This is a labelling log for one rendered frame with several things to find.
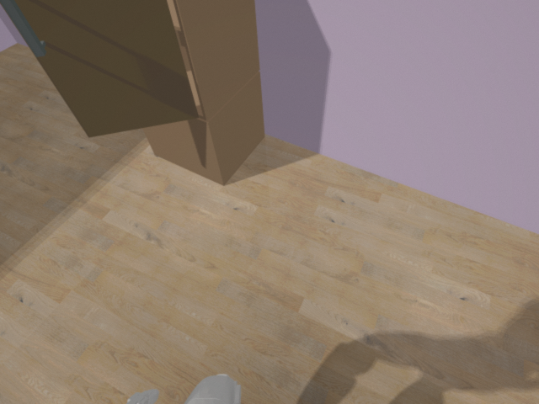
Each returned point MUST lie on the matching cupboard door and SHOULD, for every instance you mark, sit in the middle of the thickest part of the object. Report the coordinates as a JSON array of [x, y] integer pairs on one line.
[[116, 63]]

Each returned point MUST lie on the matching handle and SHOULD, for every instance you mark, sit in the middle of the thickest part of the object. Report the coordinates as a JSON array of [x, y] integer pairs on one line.
[[14, 12]]

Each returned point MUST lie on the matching left robot thigh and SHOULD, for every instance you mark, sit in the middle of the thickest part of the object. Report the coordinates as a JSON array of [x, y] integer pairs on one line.
[[216, 389]]

